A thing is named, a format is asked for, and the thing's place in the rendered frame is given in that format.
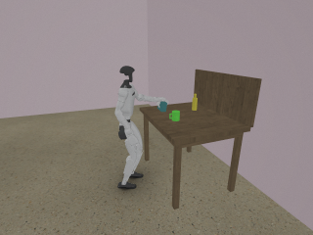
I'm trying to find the robot left upper arm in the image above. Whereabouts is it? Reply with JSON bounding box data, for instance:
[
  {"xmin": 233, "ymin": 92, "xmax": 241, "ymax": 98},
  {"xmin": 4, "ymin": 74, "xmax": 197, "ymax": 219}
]
[{"xmin": 130, "ymin": 84, "xmax": 144, "ymax": 102}]

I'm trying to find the left robot forearm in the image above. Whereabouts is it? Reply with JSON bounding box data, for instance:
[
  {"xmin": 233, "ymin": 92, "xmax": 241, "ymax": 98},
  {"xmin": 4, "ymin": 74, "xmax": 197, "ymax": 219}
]
[{"xmin": 143, "ymin": 94, "xmax": 159, "ymax": 103}]

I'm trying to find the robot left hand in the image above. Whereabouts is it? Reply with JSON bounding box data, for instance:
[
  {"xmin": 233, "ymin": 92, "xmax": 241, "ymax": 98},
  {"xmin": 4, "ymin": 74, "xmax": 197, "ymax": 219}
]
[{"xmin": 156, "ymin": 97, "xmax": 169, "ymax": 108}]

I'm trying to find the robot torso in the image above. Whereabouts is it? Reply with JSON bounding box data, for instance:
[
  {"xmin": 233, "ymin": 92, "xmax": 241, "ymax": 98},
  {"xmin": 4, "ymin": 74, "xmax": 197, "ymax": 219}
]
[{"xmin": 118, "ymin": 86, "xmax": 135, "ymax": 131}]

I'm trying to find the table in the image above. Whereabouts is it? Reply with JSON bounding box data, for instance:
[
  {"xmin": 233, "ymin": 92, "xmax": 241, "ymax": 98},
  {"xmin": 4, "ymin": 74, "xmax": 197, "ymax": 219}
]
[{"xmin": 139, "ymin": 70, "xmax": 262, "ymax": 210}]

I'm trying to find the sponge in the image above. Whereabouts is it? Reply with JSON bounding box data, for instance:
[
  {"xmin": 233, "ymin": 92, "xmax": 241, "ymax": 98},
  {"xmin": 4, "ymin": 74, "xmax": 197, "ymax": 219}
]
[{"xmin": 157, "ymin": 101, "xmax": 167, "ymax": 112}]

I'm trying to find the right robot forearm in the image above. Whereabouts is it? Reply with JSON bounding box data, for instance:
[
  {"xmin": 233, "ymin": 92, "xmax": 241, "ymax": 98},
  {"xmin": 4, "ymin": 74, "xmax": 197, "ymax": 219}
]
[{"xmin": 115, "ymin": 111, "xmax": 134, "ymax": 137}]

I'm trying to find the right robot foot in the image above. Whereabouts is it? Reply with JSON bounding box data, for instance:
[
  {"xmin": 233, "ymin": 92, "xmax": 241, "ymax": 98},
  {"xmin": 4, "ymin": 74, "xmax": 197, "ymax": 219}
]
[{"xmin": 117, "ymin": 181, "xmax": 137, "ymax": 189}]

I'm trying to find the robot right hand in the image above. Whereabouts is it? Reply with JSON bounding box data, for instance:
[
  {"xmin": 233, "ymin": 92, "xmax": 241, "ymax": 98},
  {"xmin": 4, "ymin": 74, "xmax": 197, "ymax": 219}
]
[{"xmin": 128, "ymin": 134, "xmax": 143, "ymax": 153}]

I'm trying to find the robot right upper arm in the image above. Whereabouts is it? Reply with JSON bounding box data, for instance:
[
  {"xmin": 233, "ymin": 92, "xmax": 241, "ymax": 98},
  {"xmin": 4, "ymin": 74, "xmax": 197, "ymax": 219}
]
[{"xmin": 114, "ymin": 88, "xmax": 129, "ymax": 115}]

